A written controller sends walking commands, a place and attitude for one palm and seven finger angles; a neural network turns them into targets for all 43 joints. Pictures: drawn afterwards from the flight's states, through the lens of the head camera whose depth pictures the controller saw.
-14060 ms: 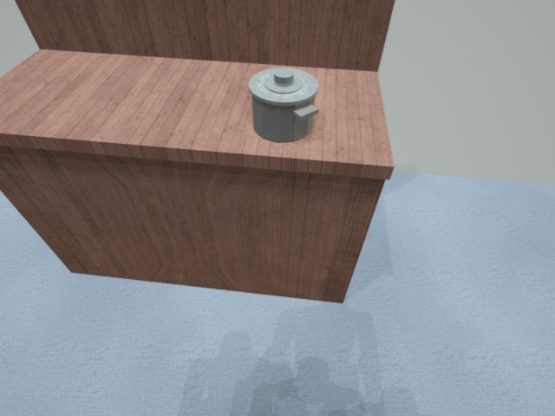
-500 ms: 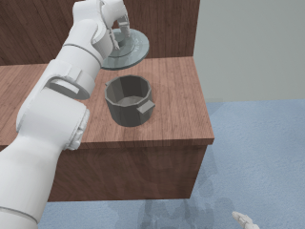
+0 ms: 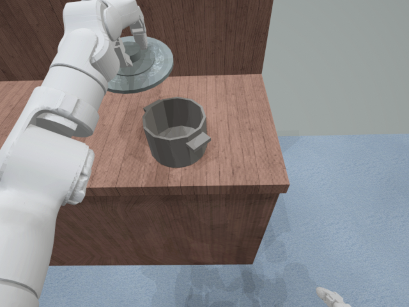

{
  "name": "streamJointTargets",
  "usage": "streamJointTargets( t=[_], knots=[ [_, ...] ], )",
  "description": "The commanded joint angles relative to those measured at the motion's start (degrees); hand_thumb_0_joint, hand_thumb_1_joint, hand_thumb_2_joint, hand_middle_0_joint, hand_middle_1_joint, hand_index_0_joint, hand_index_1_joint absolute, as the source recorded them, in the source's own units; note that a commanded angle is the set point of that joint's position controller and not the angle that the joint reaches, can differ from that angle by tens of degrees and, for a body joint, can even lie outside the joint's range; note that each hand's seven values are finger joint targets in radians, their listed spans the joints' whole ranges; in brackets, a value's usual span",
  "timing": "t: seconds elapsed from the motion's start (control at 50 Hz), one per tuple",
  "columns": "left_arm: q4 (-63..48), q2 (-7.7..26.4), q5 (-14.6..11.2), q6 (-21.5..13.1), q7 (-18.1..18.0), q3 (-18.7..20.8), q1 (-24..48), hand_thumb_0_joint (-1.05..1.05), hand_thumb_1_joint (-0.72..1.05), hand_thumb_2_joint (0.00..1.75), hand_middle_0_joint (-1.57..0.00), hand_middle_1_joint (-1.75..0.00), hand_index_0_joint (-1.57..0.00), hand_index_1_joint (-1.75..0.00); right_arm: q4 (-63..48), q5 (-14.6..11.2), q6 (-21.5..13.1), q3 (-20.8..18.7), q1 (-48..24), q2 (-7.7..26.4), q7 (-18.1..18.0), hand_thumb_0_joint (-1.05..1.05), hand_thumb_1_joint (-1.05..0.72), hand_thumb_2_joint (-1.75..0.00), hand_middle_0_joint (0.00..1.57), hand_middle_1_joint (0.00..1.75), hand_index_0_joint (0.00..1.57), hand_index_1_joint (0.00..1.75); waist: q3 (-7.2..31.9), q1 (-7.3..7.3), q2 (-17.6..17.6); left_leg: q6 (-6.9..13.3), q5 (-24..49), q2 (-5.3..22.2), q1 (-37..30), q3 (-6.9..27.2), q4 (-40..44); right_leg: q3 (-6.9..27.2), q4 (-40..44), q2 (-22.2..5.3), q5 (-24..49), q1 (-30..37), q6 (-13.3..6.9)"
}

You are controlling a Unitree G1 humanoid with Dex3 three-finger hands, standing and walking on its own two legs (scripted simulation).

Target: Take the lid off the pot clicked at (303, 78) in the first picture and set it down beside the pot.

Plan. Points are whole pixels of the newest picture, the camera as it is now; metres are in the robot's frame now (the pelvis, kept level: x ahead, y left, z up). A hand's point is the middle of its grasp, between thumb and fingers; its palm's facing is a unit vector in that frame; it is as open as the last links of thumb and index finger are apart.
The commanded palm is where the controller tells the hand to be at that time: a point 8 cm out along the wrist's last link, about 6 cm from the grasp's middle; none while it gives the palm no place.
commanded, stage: move the lid sideways beside the pot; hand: left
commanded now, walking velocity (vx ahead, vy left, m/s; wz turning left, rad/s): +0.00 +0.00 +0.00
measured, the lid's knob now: (128, 52) +0.52 +0.13 +0.25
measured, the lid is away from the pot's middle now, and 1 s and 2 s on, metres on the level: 0.06 0.19 0.22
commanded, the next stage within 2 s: lower the lid onto the table in 1.54 s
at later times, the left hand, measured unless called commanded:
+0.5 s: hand (83, 54) +0.48 +0.20 +0.26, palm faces -0.24 -0.06 -0.97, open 7.7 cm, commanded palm +0.48 +0.20 +0.34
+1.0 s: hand (47, 60) +0.47 +0.26 +0.26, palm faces -0.25 -0.07 -0.97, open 7.7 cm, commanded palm +0.47 +0.25 +0.34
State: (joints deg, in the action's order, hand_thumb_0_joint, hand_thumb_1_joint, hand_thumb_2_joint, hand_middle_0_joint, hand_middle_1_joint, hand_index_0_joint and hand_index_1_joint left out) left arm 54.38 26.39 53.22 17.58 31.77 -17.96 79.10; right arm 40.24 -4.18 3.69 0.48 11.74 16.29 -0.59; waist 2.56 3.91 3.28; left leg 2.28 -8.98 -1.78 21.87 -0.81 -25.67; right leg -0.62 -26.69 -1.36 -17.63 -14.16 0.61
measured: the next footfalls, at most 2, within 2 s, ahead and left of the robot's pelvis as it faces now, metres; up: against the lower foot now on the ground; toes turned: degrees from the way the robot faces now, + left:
none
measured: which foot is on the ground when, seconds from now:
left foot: down 0.00-1.00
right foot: down 0.00-1.00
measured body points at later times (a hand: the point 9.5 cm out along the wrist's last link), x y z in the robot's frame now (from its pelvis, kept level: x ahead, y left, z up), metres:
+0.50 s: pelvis +0.00 +0.01 +0.00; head +0.04 -0.01 +0.45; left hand +0.49 +0.20 +0.32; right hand +0.09 -0.26 -0.13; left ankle +0.04 +0.10 -0.74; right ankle -0.05 -0.13 -0.74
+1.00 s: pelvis -0.01 +0.01 +0.00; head +0.04 +0.01 +0.45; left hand +0.48 +0.26 +0.32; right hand +0.09 -0.25 -0.12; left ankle +0.04 +0.10 -0.74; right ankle -0.05 -0.13 -0.74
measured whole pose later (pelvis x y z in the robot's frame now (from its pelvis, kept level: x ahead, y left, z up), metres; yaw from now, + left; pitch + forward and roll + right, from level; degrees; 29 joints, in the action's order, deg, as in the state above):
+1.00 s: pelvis -0.01 +0.01 +0.00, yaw +1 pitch +6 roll -1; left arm 54.4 39.8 54.6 10.2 35.4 -13.6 77.5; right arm 39.6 -5.4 6.5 0.8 12.4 16.4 -1.1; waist 1.1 4.2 2.3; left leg 3.2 -9.5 -1.8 24.8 0.1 -28.3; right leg -1.5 -25.7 -1.2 -16.5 -15.1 1.4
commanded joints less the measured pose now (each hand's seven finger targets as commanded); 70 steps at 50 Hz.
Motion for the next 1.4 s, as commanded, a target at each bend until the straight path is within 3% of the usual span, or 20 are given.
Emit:
streamJointTargets(
  t=[0.0,0.12,0.16,0.32,0.34,0.42,0.44,0.48,0.52,0.54,0.6,0.84,0.9,0.96,1.02,1.04,1.1,1.16,1.32,1.38],
  knots=[
    [-12.38,14.07,1.6,-0.49,-3.49,5.15,39.58,0.0,0.71,0.96,-0.91,-1.11,-0.77,-1.03,-6.78,0.08,-2.31,-2.29,-2.46,7.52,-0.51,0.0,-0.9,-0.9,0.2,0.3,0.2,0.3,24.65,0.95,-4.52,2.63,13.25,-1.46,-23.71,2.46,-1.61,-1.84,3.36,3.22,20.31,-5.15,-3.16],
    [-13.94,15.53,0.97,-2.05,-3.61,5.16,39.8,0.0,0.71,0.96,-0.91,-1.11,-0.77,-1.03,-6.54,0.1,-2.54,-2.49,-1.06,8.24,-0.97,0.0,-0.9,-0.9,0.2,0.3,0.2,0.3,26.65,0.99,-2.01,2.41,15.42,-0.98,-24.68,2.66,-1.89,-1.91,3.12,2.83,21.71,-4.6,-3.38],
    [-15.17,18.98,2.69,-2.57,-3.75,7.68,41.64,0.0,0.71,0.96,-0.91,-1.11,-0.77,-1.03,-7.07,0.26,-2.69,-2.44,-1.58,7.87,-0.81,0.0,-0.9,-0.9,0.2,0.3,0.2,0.3,28.89,0.6,-2.12,2.56,16.82,-1.29,-25.65,2.71,-2.5,-1.48,2.74,3.14,22.92,-3.62,-3.28],
    [-10.79,19.92,2.05,-2.68,-2.04,7.48,35.09,0.0,0.71,0.96,-0.91,-1.11,-0.77,-1.03,-7.32,-0.05,-0.63,-2.85,-0.67,8.88,-0.43,0.0,-0.9,-0.9,0.2,0.3,0.2,0.3,25.44,0.67,-4.01,2.64,16.3,-1.38,-21.77,2.27,-2.53,-1.81,3.26,2.77,23.62,-3.02,-3.33],
    [-14.0,23.03,3.21,-3.16,-2.15,9.6,38.02,0.0,0.71,0.96,-0.91,-1.11,-0.77,-1.03,-7.64,0.02,-0.62,-2.87,-1.3,8.68,-0.26,0.0,-0.9,-0.9,0.2,0.3,0.2,0.3,27.54,0.28,-3.41,2.61,17.36,-1.36,-22.98,2.48,-2.87,-1.53,2.86,3.08,24.29,-2.53,-3.16],
    [-14.49,19.7,1.72,-4.1,-1.11,6.35,35.81,0.0,0.71,0.96,-0.91,-1.11,-0.77,-1.03,-7.66,-0.26,-0.11,-3.16,-0.54,8.91,-0.52,0.0,-0.9,-0.9,0.2,0.3,0.2,0.3,26.37,1.01,-1.57,2.72,18.34,-0.88,-24.83,2.82,-3.1,-2.12,3.52,3.09,22.06,-4.85,-3.28],
    [-18.12,22.97,2.57,-4.71,-1.46,8.99,38.74,0.0,0.71,0.96,-0.91,-1.11,-0.77,-1.03,-8.02,-0.17,-0.28,-3.2,-1.23,8.56,-0.31,0.0,-0.9,-0.9,0.2,0.3,0.2,0.3,28.64,0.56,-0.66,2.52,19.06,-0.88,-26.23,3.16,-3.33,-1.97,3.0,3.51,21.68,-4.6,-3.16],
    [-14.7,18.91,2.37,-4.47,-0.74,5.55,37.43,0.0,0.71,0.96,-0.91,-1.11,-0.77,-1.03,-7.47,-0.56,-0.14,-2.98,-1.06,8.21,-0.5,0.0,-0.9,-0.9,0.2,0.3,0.2,0.3,24.98,1.38,-0.32,2.55,18.11,-0.96,-25.85,3.15,-3.26,-2.63,3.41,3.76,19.58,-7.27,-3.13],
    [-15.94,22.0,1.04,-4.99,-0.78,8.12,35.32,0.0,0.71,0.96,-0.91,-1.11,-0.77,-1.03,-7.31,-0.28,-0.13,-3.37,0.08,9.17,-0.6,0.0,-0.9,-0.9,0.2,0.3,0.2,0.3,26.68,0.92,0.3,2.71,19.85,-0.74,-26.43,3.35,-3.55,-2.45,3.62,3.39,21.03,-5.8,-3.39],
    [-16.43,26.64,2.4,-5.2,-1.18,11.48,36.88,0.0,0.71,0.96,-0.91,-1.11,-0.77,-1.03,-7.37,-0.19,-0.02,-3.2,-0.26,9.05,-0.46,0.0,-0.9,-0.9,0.2,0.3,0.2,0.3,28.18,0.37,-0.51,2.56,19.25,-1.08,-25.72,3.53,-3.59,-2.13,3.15,3.73,21.31,-4.61,-3.27],
    [-16.16,22.59,2.21,-5.34,-0.71,7.81,38.16,0.0,0.71,0.96,-0.91,-1.11,-0.77,-1.03,-7.16,-0.58,0.02,-3.14,-0.29,8.71,-0.59,0.0,-0.9,-0.9,0.2,0.3,0.2,0.3,25.88,0.89,-0.04,2.56,17.48,-0.86,-25.82,3.56,-3.09,-2.96,3.56,3.95,19.22,-6.43,-3.28],
    [-16.8,27.48,2.61,-7.57,-0.74,10.38,37.2,0.0,0.71,0.96,-0.91,-1.11,-0.77,-1.03,-7.16,-0.48,0.29,-3.14,0.08,9.12,-0.94,0.0,-0.9,-0.9,0.2,0.3,0.2,0.3,27.39,0.57,1.61,2.47,16.82,-0.48,-26.56,3.95,-3.48,-3.03,3.64,3.97,16.73,-6.91,-3.38],
    [-11.86,26.41,2.2,-7.19,0.04,9.27,34.61,0.0,0.71,0.96,-0.91,-1.11,-0.77,-1.03,-6.62,-0.99,0.93,-2.86,0.26,9.4,-1.02,0.0,-0.9,-0.9,0.2,0.3,0.2,0.3,22.96,0.86,-0.59,2.53,13.06,-0.61,-23.29,3.33,-2.75,-3.36,4.3,4.0,15.65,-7.43,-3.29],
    [-14.68,27.99,2.58,-7.9,-0.23,9.79,36.49,0.0,0.71,0.96,-0.91,-1.11,-0.77,-1.03,-6.73,-0.88,1.05,-2.83,0.16,9.55,-0.93,0.0,-0.9,-0.9,0.2,0.3,0.2,0.3,24.78,0.72,2.14,2.47,14.62,-0.44,-24.84,3.73,-3.17,-3.33,4.01,4.04,15.39,-7.55,-3.42],
    [-16.4,24.85,1.28,-8.62,-0.13,7.25,35.39,0.0,0.71,0.96,-0.91,-1.11,-0.77,-1.03,-6.82,-0.86,0.54,-3.02,0.86,9.43,-1.26,0.0,-0.9,-0.9,0.2,0.3,0.2,0.3,25.51,1.21,3.95,2.3,16.77,0.02,-27.2,4.37,-3.48,-3.6,4.27,3.89,14.14,-9.16,-3.5],
    [-16.07,29.15,2.15,-8.69,-0.37,11.03,35.57,0.0,0.71,0.96,-0.91,-1.11,-0.77,-1.03,-6.32,-0.69,0.6,-3.02,1.01,9.57,-1.22,0.0,-0.9,-0.9,0.2,0.3,0.2,0.3,25.79,0.63,2.56,2.28,15.63,-0.01,-26.58,4.43,-3.39,-3.5,4.11,4.24,14.14,-8.25,-3.35],
    [-12.33,26.15,1.45,-8.54,0.26,8.14,34.83,0.0,0.71,0.96,-0.91,-1.11,-0.77,-1.03,-5.46,-1.14,0.69,-2.82,1.4,9.69,-1.54,0.0,-0.9,-0.9,0.2,0.3,0.2,0.3,22.28,1.38,1.12,2.43,11.67,-0.12,-24.74,4.26,-2.57,-4.01,4.71,4.34,12.38,-9.58,-3.27],
    [-15.4,32.06,2.48,-9.87,-0.31,12.02,37.29,0.0,0.71,0.96,-0.91,-1.11,-0.77,-1.03,-5.83,-0.87,0.48,-2.77,1.36,10.13,-1.72,0.0,-0.9,-0.9,0.2,0.3,0.2,0.3,26.29,0.67,2.58,2.52,13.93,-0.23,-25.75,4.26,-3.12,-3.37,4.06,4.16,14.4,-7.13,-3.42],
    [-12.61,33.42,2.62,-11.5,0.18,11.94,33.43,0.0,0.71,0.96,-0.91,-1.11,-0.77,-1.03,-6.14,-1.07,1.14,-2.85,2.64,10.37,-1.64,0.0,-0.9,-0.9,0.2,0.3,0.2,0.3,25.1,0.52,3.3,2.6,17.33,0.02,-24.08,3.69,-3.84,-3.47,3.93,3.79,16.4,-6.78,-3.35],
    [-11.99,36.97,3.46,-11.6,0.12,14.4,33.38,0.0,0.71,0.96,-0.91,-1.11,-0.77,-1.03,-6.47,-1.24,1.83,-2.73,2.56,10.48,-1.55,0.0,-0.9,-0.9,0.2,0.3,0.2,0.3,25.46,0.21,2.09,2.79,15.61,-0.16,-23.16,3.32,-3.74,-3.47,4.02,4.2,16.25,-5.81,-3.14]
  ],
)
